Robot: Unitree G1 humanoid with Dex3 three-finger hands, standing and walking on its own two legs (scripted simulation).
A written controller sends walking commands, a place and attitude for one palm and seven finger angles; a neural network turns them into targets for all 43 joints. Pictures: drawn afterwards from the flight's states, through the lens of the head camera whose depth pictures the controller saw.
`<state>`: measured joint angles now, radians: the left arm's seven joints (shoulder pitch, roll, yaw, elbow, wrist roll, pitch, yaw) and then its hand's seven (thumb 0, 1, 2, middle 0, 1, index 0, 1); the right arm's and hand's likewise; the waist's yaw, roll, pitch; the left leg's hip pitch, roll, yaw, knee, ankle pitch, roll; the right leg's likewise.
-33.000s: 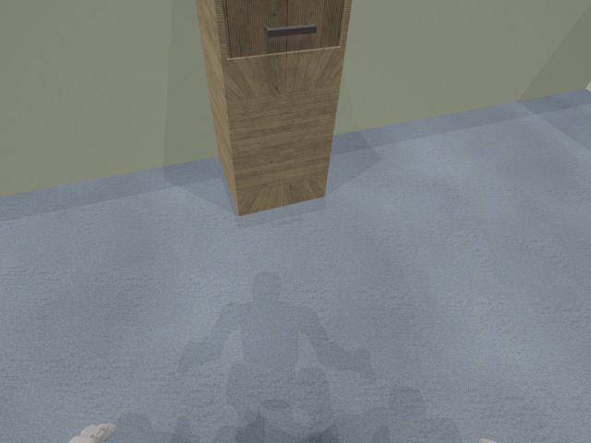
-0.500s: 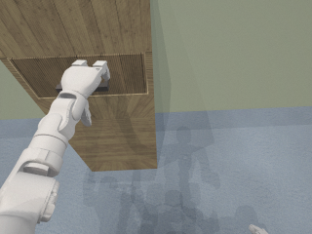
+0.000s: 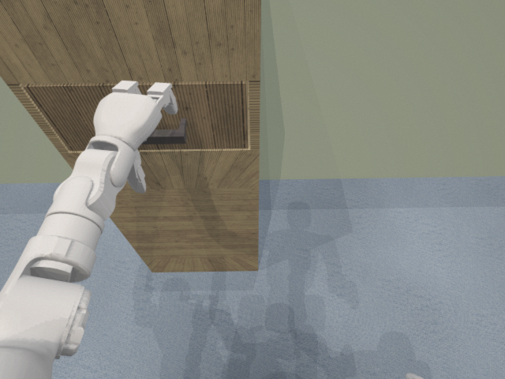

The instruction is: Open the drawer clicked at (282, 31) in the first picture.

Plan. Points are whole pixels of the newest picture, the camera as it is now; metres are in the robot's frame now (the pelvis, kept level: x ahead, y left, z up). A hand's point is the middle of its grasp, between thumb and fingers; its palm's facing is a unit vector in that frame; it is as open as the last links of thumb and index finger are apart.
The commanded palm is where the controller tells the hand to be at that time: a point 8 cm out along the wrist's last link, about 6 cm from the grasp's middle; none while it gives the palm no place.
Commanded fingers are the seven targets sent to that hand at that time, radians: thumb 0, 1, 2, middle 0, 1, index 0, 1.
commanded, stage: re-aim the fingers above the handle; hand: left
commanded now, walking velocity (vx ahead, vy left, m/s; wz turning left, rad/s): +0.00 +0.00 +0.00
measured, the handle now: (145, 130) +0.53 +0.23 +0.06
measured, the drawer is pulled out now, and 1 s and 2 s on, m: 0.00 0.00 0.00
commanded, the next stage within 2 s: lower the fingers behind the handle in 0.56 s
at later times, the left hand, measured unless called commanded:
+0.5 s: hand (128, 130) +0.46 +0.22 +0.13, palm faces +0.18 -0.01 -0.98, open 13.8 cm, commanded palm +0.43 +0.25 +0.17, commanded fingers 0.00 -0.50 0.30 -0.30 -1.20 -0.30 -1.20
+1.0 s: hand (108, 147) +0.45 +0.26 +0.10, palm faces +0.09 +0.04 -0.99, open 13.8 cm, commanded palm +0.43 +0.24 +0.14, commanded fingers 0.00 -0.50 0.30 -0.30 -1.20 -0.30 -1.20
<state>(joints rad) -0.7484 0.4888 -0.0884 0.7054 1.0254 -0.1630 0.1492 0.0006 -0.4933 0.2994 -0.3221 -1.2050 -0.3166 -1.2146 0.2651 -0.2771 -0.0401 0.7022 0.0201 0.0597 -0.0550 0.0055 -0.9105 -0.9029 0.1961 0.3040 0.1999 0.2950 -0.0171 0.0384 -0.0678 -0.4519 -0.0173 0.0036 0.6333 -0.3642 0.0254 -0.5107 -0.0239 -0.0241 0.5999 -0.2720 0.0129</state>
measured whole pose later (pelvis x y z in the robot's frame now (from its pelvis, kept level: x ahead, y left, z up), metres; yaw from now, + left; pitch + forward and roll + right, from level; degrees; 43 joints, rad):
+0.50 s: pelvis -0.01 -0.01 +0.00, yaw -1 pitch +10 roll +0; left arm -0.74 0.53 0.01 0.73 1.06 -0.11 0.23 0.00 -0.49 0.30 -0.32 -1.20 -0.32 -1.20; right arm 0.24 -0.27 -0.03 0.68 0.02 0.06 -0.05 0.00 -0.91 -0.90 0.20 0.30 0.20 0.29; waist -0.03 0.04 -0.06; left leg -0.45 0.00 0.03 0.62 -0.35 0.02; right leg -0.53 -0.01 0.00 0.60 -0.25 0.01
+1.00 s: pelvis -0.01 -0.01 -0.01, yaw +0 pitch +13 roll -1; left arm -0.79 0.55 -0.02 0.89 1.07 -0.05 0.25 0.00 -0.49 0.30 -0.35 -1.24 -0.32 -1.20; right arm 0.28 -0.27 -0.04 0.70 0.02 0.05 -0.03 0.00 -0.91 -0.90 0.20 0.30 0.20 0.29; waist -0.02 0.04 -0.09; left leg -0.54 -0.01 0.01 0.68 -0.36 0.02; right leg -0.60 -0.02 -0.02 0.64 -0.26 0.01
